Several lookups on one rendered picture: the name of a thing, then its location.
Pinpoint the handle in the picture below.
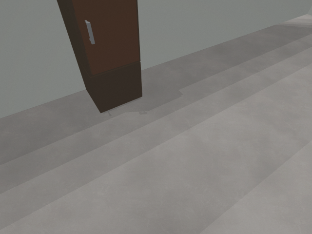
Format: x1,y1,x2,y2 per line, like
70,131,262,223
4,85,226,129
85,20,95,44

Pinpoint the cupboard door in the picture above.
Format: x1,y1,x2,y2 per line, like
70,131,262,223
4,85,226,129
72,0,139,75

